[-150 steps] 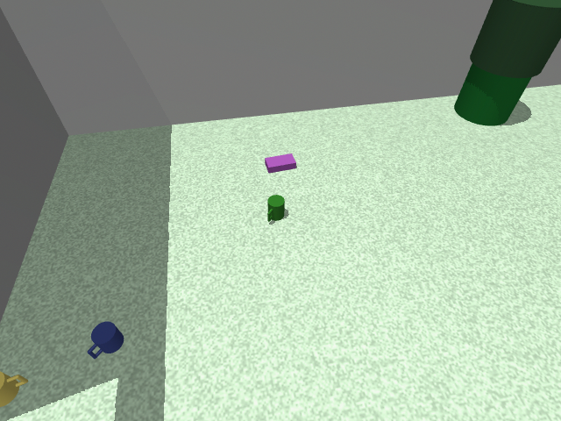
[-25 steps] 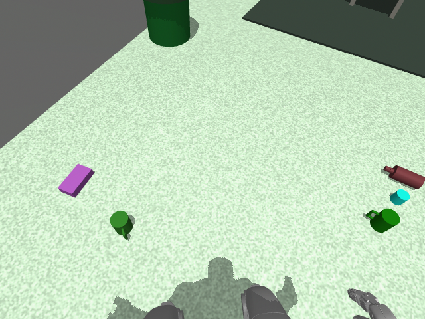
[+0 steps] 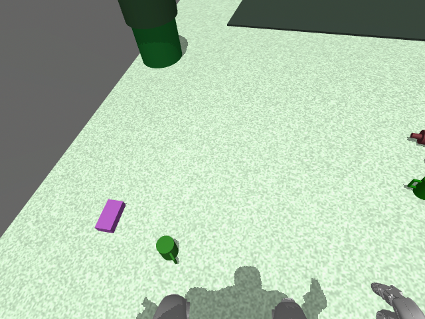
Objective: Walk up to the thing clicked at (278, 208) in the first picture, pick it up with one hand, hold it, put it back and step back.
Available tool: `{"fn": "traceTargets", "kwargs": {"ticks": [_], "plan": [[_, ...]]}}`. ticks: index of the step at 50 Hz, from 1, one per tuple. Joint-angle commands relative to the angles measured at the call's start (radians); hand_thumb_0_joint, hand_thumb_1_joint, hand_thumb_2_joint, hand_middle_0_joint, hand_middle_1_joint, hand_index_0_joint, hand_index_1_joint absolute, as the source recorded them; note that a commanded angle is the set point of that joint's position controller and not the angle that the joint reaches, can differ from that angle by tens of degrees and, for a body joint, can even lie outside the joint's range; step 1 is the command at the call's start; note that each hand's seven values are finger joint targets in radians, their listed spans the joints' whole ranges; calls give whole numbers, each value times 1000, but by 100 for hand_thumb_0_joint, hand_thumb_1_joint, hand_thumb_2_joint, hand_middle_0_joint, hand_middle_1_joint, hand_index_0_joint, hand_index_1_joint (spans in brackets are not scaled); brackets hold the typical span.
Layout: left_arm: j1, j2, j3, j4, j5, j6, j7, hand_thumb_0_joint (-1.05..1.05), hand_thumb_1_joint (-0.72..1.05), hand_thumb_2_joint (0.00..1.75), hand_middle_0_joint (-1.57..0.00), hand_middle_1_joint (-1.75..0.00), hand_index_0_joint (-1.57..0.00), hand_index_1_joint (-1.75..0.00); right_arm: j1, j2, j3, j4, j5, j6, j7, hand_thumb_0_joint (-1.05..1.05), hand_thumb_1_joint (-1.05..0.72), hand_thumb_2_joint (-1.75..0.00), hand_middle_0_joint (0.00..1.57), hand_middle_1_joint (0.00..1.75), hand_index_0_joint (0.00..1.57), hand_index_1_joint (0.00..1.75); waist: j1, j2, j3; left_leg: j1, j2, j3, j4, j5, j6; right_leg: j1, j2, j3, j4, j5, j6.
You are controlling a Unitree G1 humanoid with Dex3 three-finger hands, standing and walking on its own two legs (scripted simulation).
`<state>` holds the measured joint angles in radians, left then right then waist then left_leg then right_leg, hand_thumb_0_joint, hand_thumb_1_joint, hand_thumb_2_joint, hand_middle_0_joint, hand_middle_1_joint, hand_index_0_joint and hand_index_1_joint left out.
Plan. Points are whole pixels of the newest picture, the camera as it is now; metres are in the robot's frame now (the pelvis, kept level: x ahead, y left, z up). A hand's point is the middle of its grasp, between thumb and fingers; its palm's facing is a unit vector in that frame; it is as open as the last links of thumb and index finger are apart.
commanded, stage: walk up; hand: left
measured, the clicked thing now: (169, 251) +0.47 +0.27 -0.68
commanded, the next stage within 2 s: none
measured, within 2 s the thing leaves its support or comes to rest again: neither
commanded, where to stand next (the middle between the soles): +0.03 +0.23 m, yaw -24 degrees
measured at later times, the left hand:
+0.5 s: hand out of the picture +0.08 +0.48 -0.11, palm faces -0.26 -0.81 -0.53, open 7.4 cm
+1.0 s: hand out of the picture +0.09 +0.53 -0.12, palm faces -0.42 -0.83 -0.37, open 7.4 cm
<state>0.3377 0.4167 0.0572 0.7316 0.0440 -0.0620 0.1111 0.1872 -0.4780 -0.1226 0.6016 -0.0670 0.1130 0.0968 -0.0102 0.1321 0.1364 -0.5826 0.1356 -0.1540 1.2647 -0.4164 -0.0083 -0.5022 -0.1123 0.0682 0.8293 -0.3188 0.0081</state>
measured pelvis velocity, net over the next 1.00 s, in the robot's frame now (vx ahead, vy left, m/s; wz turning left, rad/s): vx -0.09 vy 0.29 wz -0.44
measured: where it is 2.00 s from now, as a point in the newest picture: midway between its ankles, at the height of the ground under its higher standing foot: outside the picture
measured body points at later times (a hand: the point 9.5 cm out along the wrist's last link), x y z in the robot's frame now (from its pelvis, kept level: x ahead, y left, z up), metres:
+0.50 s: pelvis -0.06 +0.22 +0.01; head +0.00 +0.17 +0.45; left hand +0.09 +0.52 -0.08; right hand -0.06 -0.10 -0.13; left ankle -0.01 +0.28 -0.68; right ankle -0.05 +0.13 -0.69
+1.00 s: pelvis -0.09 +0.29 +0.03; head -0.06 +0.31 +0.48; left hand +0.12 +0.58 -0.09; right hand -0.24 -0.03 -0.05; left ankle -0.01 +0.43 -0.69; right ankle -0.12 +0.12 -0.64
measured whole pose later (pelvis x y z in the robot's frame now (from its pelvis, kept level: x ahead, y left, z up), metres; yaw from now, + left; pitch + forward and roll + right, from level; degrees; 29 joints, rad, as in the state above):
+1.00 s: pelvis -0.09 +0.29 +0.03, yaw -25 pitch -3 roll +0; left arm 0.27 0.48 0.13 0.88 0.03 0.05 -0.07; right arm 0.38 -0.44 -0.07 0.91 -0.04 -0.06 -0.02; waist -0.02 -0.07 0.10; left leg -0.26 0.14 0.09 0.66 -0.34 -0.03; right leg -0.49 0.02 0.12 1.01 -0.37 0.01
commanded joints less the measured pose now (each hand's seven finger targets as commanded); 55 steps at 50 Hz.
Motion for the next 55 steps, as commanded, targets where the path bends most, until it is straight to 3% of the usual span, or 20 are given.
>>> {"fn": "traceTargets", "kwargs": {"ticks": [1,4,5,6,8,11,17,20,22,23,24,25,28,34,35,36,38,41,50,55], "plan": [[66,435,155,-49,17,-14,19,0,90,90,-20,-30,-20,-30,14,-136,-61,-102,8,-13,-11,0,-90,-90,20,30,20,30,29,-368,-113,53,-30,139,-226,-122,19,41,-93,192,-250,23,-202],[-42,372,129,-69,-2,-12,24,0,90,90,-20,-30,-20,-30,249,-154,-86,-18,-2,-32,-24,0,-90,-90,20,30,20,30,-110,-263,-220,345,-90,193,-566,-30,30,-51,-41,90,12,264,-117],[-41,257,95,-77,-11,-4,34,0,90,90,-20,-30,-20,-30,311,-215,-106,2,-23,-44,-36,0,-90,-90,20,30,20,30,-162,19,-177,416,-16,42,-713,100,45,-248,105,-14,295,136,-61],[-45,189,76,-98,-23,-2,50,0,90,90,-20,-30,-20,-30,229,-304,-114,-29,-13,-54,-48,0,-90,-90,20,30,20,30,-119,285,-142,386,198,-249,-748,492,86,-433,258,-54,472,-352,-22],[-91,287,77,-67,-16,-6,73,0,90,90,-20,-30,-20,-30,36,-333,-105,-70,16,-47,-60,0,-90,-90,20,30,20,30,-84,283,-111,156,306,-471,-883,250,303,-309,139,1,606,-316,-52],[51,273,96,44,-72,4,39,0,90,90,-20,-30,-20,-30,-69,-167,-55,-89,-2,-47,-73,0,-90,-90,20,30,20,30,-16,101,-66,231,93,-51,-665,434,212,-261,152,-18,583,-163,-49],[47,203,63,29,-64,-7,16,0,90,90,-20,-30,-20,-30,60,-136,-40,-64,8,-46,-67,0,-90,-90,20,30,20,30,-49,97,-192,439,153,-31,-611,610,238,-62,113,-108,118,-164,-36],[85,193,68,41,-28,-12,-9,0,90,90,-20,-30,-20,-30,76,-130,-28,-36,47,-49,-70,0,-90,-90,20,30,20,30,8,-59,-233,313,153,-6,-540,480,158,250,143,-91,-202,-5,-74],[126,271,98,35,-4,-19,-7,0,90,90,-20,-30,-20,-30,66,-79,-6,-31,67,-65,-73,0,-90,-90,20,30,20,30,70,-259,-249,42,54,71,-311,271,45,496,12,216,-318,11,-169],[86,297,101,1,-3,-23,-10,0,90,90,-20,-30,-20,-30,72,-53,6,-25,63,-68,-77,0,-90,-90,20,30,20,30,51,-359,-220,-152,-79,152,-173,-171,-19,545,-217,530,-330,111,-279],[5,307,95,-18,-7,-18,-9,0,90,90,-20,-30,-20,-30,43,-123,-15,-21,42,-58,-95,0,-90,-90,20,30,20,30,40,-263,-192,-96,-35,60,-85,-256,-22,365,-323,621,-341,156,-388],[-52,307,96,-25,-13,-18,-7,0,90,90,-20,-30,-20,-30,49,-156,-27,0,39,-58,-99,0,-90,-90,20,30,20,30,22,-254,-163,-16,-2,14,-63,-237,-18,235,-325,619,-356,121,-395],[-97,240,66,-25,-10,-17,-27,0,90,90,-20,-30,-20,-30,62,-129,-17,79,61,-71,-83,0,-90,-90,20,30,20,30,-12,-219,-98,93,-71,126,-168,-76,16,100,-100,320,-324,56,-249],[-163,221,73,-25,10,59,-92,0,90,90,-20,-30,-20,-30,251,-134,-16,219,56,-139,-106,0,-90,-90,20,30,20,30,-57,-270,-97,441,-159,250,-665,19,-3,-102,86,146,-169,-327,-160],[-163,168,66,-37,13,70,-98,0,90,90,-20,-30,-20,-30,341,-185,-31,245,39,-156,-122,0,-90,-90,20,30,20,30,-90,-130,-87,496,-49,41,-766,-100,22,-209,158,152,68,-291,-125],[-130,116,51,-52,1,76,-102,0,90,90,-20,-30,-20,-30,300,-292,-50,221,22,-169,-136,0,-90,-90,20,30,20,30,-53,38,-54,429,238,-439,-957,-401,124,-336,263,114,279,-247,-69],[-157,259,81,-10,24,69,-103,0,90,90,-20,-30,-20,-30,62,-349,-60,166,40,-180,-145,0,-90,-90,20,30,20,30,-10,-40,89,164,435,-642,-1081,-514,328,-272,135,171,401,-225,-37],[-61,242,114,62,0,80,-138,0,90,90,-20,-30,-20,-30,70,-255,-28,182,42,-206,-157,0,-90,-90,20,30,20,30,40,-98,54,222,208,-197,-945,-202,182,-188,146,153,388,-55,-25],[-116,198,92,57,-21,78,-186,0,90,90,-20,-30,-20,-30,121,-267,-25,206,23,-202,-123,0,-90,-90,20,30,20,30,-14,145,-46,331,161,24,-943,-225,187,-8,90,-24,24,-141,-4],[131,233,111,181,-15,40,-148,0,90,90,-20,-30,-20,-30,141,-155,19,194,26,-156,-106,0,-90,-90,20,30,20,30,87,-150,-150,130,28,219,-462,-160,118,468,142,-63,-341,-81,-40]]}}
